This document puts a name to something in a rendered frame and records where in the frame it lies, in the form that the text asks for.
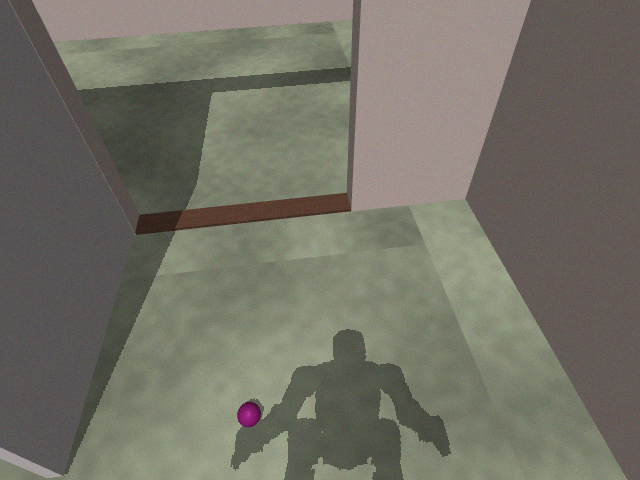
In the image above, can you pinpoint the ball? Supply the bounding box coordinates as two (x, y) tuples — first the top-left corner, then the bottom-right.
(237, 402), (261, 427)

